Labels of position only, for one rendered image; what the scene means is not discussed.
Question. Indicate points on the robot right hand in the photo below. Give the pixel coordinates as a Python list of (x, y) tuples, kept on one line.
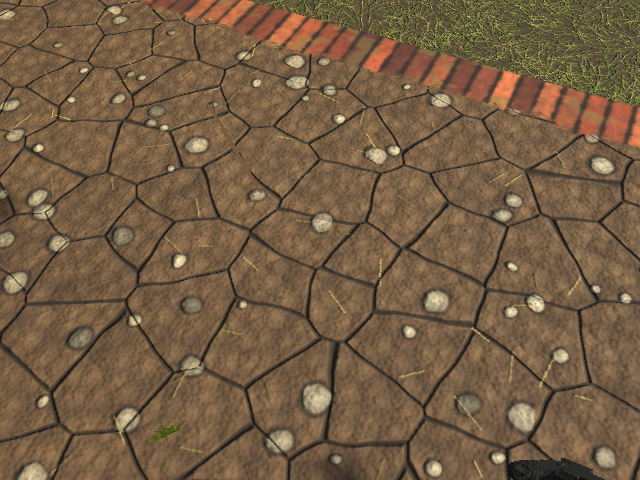
[(550, 470)]

